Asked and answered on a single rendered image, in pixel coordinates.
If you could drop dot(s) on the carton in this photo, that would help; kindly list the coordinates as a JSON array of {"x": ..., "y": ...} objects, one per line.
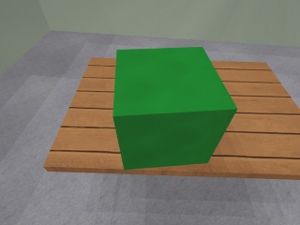
[{"x": 170, "y": 107}]

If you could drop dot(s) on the table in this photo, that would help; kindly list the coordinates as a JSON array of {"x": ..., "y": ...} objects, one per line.
[{"x": 261, "y": 142}]

